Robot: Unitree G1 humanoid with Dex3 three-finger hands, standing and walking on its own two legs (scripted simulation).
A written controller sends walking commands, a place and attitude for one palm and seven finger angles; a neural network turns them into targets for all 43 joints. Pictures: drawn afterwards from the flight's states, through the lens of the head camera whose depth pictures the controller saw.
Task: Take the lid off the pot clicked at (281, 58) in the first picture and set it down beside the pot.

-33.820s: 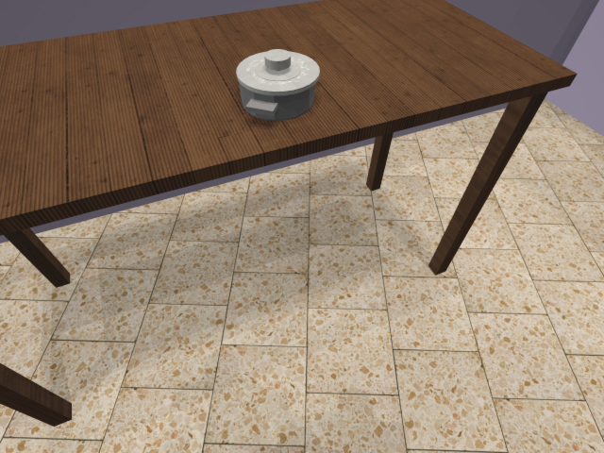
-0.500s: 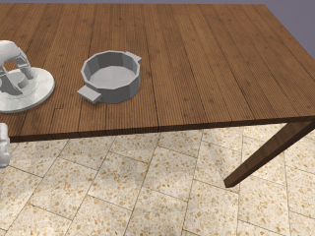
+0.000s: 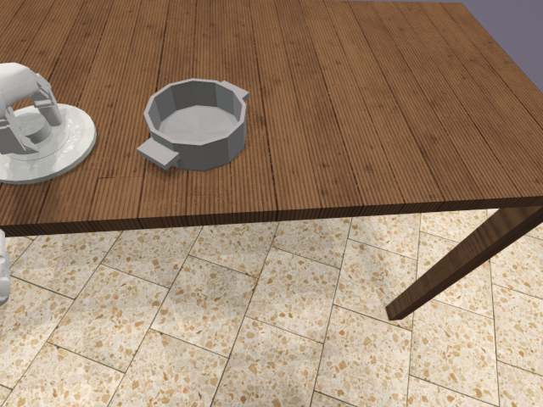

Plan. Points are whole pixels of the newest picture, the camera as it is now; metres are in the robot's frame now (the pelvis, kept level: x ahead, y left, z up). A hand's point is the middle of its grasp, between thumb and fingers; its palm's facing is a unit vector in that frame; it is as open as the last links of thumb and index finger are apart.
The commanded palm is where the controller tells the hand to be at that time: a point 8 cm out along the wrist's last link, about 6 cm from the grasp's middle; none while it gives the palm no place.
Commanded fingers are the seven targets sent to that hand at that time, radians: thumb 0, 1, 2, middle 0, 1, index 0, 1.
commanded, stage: open the fingers wide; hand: left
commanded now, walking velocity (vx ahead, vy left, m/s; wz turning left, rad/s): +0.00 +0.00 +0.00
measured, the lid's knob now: (29, 128) +0.49 +0.32 +0.12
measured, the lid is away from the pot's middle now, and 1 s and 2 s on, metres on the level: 0.23 0.24 0.24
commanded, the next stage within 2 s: raise the empty hand in 0.68 s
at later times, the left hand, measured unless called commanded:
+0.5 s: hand (11, 124) +0.48 +0.33 +0.14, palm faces -0.38 -0.10 -0.92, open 10.5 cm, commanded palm +0.49 +0.32 +0.20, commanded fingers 0.00 -0.13 0.89 -0.48 -0.62 -0.48 -0.62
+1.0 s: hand (0, 115) +0.48 +0.34 +0.16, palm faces -0.34 -0.10 -0.94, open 11.0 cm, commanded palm +0.48 +0.33 +0.22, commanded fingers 0.00 -0.14 0.92 -0.49 -0.59 -0.49 -0.59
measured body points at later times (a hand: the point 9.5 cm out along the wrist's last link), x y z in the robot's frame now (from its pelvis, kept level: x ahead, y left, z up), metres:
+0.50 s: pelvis +0.01 +0.01 +0.00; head +0.08 +0.03 +0.44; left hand +0.50 +0.33 +0.19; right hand +0.01 -0.27 -0.12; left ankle -0.01 +0.06 -0.73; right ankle +0.00 -0.15 -0.73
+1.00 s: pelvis +0.01 +0.02 +0.00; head +0.07 +0.04 +0.45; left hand +0.49 +0.34 +0.21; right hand +0.03 -0.26 -0.12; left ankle -0.01 +0.06 -0.73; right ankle +0.00 -0.15 -0.72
